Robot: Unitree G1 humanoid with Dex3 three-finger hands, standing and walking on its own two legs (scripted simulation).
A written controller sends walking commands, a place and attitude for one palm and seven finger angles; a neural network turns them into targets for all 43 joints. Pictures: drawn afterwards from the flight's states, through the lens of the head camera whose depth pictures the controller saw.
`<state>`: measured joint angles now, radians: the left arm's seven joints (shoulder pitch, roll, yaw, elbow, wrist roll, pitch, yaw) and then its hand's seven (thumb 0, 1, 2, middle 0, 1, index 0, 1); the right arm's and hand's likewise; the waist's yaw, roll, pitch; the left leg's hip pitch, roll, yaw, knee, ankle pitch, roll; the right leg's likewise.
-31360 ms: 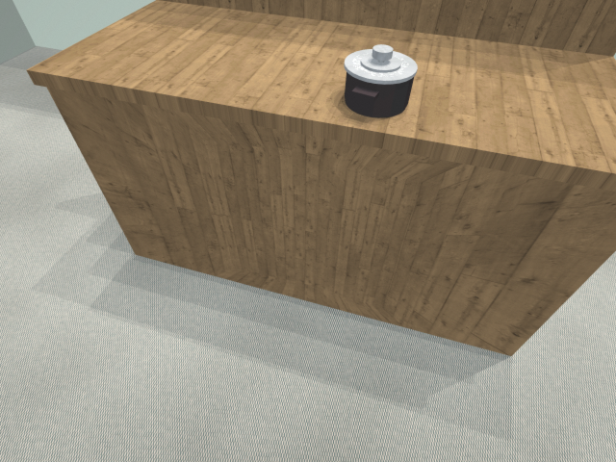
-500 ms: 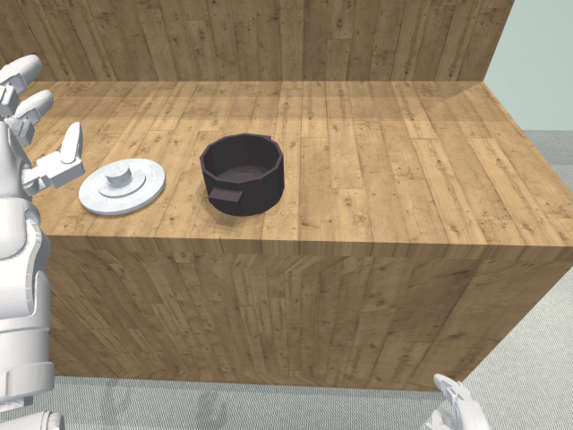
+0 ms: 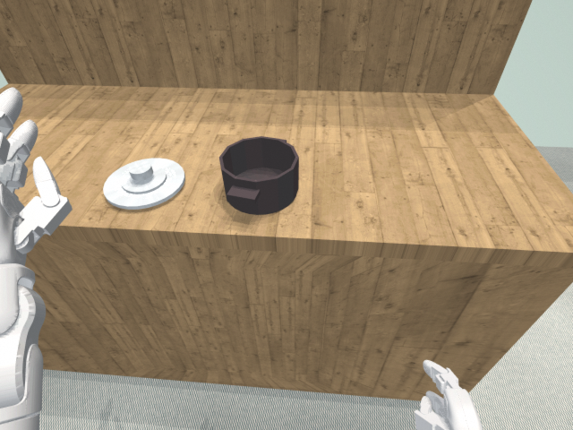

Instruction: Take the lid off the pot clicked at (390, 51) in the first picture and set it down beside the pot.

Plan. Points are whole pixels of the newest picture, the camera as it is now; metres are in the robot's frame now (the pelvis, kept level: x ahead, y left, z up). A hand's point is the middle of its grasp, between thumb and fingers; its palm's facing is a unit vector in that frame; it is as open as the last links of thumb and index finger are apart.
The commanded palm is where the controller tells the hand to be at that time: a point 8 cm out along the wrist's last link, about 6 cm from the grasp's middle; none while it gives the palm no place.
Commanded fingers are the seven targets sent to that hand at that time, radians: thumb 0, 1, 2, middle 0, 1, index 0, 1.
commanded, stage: draw the hand back to the body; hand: left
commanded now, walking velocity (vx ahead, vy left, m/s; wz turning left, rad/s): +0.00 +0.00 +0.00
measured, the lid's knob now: (141, 170) +0.54 +0.36 +0.07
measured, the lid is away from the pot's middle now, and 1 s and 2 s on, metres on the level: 0.24 0.24 0.24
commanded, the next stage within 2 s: step back with the hand held close in 0.52 s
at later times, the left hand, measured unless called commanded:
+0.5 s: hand (6, 272) +0.17 +0.26 +0.24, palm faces +0.49 -0.82 -0.30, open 7.4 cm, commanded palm +0.12 +0.31 +0.25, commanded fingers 0.00 0.90 0.90 -0.20 -0.30 -0.20 -0.30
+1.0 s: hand (7, 292) +0.16 +0.28 +0.22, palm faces +0.36 -0.79 -0.50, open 7.4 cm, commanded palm +0.10 +0.33 +0.25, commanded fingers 0.00 0.90 0.90 -0.20 -0.30 -0.20 -0.30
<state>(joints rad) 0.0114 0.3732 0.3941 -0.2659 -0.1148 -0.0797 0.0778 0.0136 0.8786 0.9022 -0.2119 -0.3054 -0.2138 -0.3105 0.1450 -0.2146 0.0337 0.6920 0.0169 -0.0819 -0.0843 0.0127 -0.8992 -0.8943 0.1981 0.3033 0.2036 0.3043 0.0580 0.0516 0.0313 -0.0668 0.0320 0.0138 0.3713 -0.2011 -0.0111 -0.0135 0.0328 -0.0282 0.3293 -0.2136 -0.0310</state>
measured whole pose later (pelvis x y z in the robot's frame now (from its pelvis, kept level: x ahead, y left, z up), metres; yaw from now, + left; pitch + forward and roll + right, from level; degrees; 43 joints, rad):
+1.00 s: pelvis -0.03 +0.05 -0.01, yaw +0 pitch -1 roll -1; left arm 0.52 0.48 0.49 -0.75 -0.07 -0.19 0.09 0.01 0.88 0.90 -0.22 -0.30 -0.22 -0.31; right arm 0.19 -0.22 -0.02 0.57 0.02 -0.02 -0.06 0.01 -0.90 -0.89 0.20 0.30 0.20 0.30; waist 0.00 -0.01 0.04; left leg -0.29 -0.02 0.04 0.51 -0.20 0.06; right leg -0.23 -0.03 -0.01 0.46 -0.21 0.04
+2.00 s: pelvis -0.23 +0.06 -0.01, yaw +0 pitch +1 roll -3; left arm 0.33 0.47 0.48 -0.65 -0.08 -0.24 0.10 0.01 0.89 0.90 -0.21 -0.30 -0.21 -0.31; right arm 0.11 -0.19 -0.03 0.62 0.01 -0.13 -0.04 0.01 -0.90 -0.89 0.20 0.30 0.20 0.30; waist -0.04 -0.02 0.07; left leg -0.40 0.01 0.03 0.55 -0.17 0.06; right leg -0.47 0.05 0.06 0.92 -0.52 0.02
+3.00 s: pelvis -0.31 +0.07 -0.05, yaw +7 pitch +1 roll +3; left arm 0.21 0.21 0.12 0.54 0.02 0.10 0.00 0.01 0.91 0.90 -0.19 -0.30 -0.19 -0.30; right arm 0.24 -0.25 -0.02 0.75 -0.04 0.00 0.00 0.01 -0.90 -0.89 0.20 0.30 0.20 0.30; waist -0.09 0.03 -0.07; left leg -0.43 0.02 0.09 0.81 -0.38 -0.02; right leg -0.41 -0.04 0.01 0.89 -0.48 0.01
